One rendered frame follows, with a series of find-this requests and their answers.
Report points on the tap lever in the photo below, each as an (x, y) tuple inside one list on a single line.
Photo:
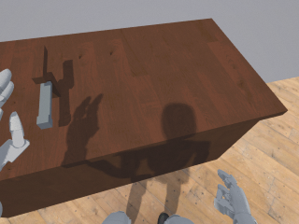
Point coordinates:
[(44, 120)]

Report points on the right robot foot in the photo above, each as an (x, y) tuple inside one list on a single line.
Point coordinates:
[(162, 218)]

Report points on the right robot forearm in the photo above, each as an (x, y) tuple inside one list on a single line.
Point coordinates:
[(244, 218)]

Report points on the right robot hand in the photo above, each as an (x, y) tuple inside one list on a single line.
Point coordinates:
[(235, 200)]

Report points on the left robot hand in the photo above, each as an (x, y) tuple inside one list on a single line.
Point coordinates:
[(11, 149)]

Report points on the robot left thigh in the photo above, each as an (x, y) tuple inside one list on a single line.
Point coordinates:
[(117, 218)]

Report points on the counter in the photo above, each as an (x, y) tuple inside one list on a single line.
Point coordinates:
[(127, 105)]

